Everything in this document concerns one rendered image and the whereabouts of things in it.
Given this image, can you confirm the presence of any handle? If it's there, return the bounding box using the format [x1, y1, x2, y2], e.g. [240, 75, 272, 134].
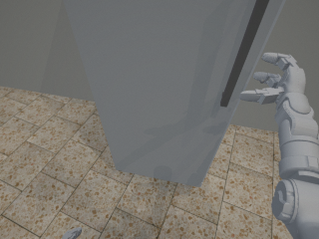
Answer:
[220, 0, 269, 108]

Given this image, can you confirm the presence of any left robot hand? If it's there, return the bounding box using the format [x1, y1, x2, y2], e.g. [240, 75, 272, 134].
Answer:
[62, 227, 82, 239]

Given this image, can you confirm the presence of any robot right upper arm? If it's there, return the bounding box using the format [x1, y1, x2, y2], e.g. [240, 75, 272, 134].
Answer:
[271, 178, 319, 239]

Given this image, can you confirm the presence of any robot right forearm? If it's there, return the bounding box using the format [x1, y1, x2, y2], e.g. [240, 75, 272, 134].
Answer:
[274, 92, 319, 185]

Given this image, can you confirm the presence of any fridge door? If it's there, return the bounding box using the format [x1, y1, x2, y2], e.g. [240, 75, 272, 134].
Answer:
[63, 0, 283, 187]

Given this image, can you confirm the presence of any right robot hand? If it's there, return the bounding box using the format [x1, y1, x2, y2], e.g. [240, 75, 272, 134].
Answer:
[239, 53, 306, 105]

